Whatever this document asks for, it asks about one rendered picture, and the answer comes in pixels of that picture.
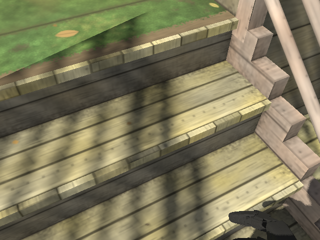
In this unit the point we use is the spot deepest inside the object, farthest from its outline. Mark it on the right robot hand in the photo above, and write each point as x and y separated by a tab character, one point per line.
275	229

